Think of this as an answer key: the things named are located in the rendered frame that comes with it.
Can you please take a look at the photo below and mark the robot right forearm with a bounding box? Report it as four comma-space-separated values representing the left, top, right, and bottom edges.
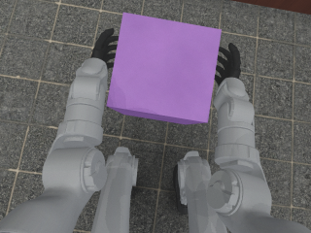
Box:
213, 77, 268, 186

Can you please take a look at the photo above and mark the robot left hand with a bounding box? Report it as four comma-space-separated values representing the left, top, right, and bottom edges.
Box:
90, 28, 119, 69

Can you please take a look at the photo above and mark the robot right hand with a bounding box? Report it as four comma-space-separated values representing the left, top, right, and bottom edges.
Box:
214, 43, 241, 86

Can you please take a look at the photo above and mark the robot right shin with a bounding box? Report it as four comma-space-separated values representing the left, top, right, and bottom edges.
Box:
179, 150, 211, 204

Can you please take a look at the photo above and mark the robot right upper arm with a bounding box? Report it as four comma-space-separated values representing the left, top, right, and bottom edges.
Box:
206, 168, 311, 233

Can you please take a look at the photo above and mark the left robot thigh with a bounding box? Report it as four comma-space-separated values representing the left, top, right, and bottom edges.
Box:
90, 152, 139, 233

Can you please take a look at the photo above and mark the robot left upper arm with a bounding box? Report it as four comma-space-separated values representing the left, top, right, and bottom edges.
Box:
0, 147, 108, 233

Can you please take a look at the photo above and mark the carton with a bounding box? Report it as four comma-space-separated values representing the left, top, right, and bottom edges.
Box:
106, 12, 222, 125

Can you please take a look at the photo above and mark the robot left forearm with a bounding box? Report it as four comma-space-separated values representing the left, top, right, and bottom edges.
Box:
42, 57, 108, 183

